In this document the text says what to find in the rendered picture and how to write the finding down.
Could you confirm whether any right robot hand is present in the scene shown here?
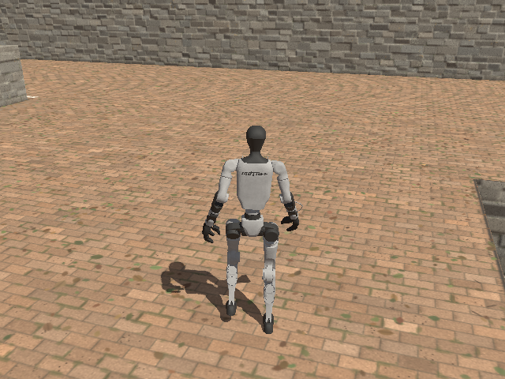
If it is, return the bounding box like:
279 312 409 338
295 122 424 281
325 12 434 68
281 216 299 231

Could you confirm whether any robot right foot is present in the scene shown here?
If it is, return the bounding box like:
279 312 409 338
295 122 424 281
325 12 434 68
263 313 274 334

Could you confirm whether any right robot forearm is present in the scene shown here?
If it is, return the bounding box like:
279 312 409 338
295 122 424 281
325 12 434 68
284 192 298 220

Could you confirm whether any robot left foot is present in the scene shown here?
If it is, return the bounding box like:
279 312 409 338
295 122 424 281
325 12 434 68
226 300 237 316

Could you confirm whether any left robot hand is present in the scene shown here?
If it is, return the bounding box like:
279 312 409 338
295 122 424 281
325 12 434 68
202 223 220 243

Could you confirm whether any robot left upper arm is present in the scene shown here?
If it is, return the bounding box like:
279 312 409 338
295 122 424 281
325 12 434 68
216 159 239 204

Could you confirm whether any robot right upper arm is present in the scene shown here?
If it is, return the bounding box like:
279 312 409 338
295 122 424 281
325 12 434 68
271 160 292 204

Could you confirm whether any left robot forearm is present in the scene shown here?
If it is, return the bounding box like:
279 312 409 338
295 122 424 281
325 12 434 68
205 191 223 227

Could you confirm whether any robot foot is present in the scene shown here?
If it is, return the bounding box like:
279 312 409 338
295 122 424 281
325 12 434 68
226 300 237 316
263 313 274 334

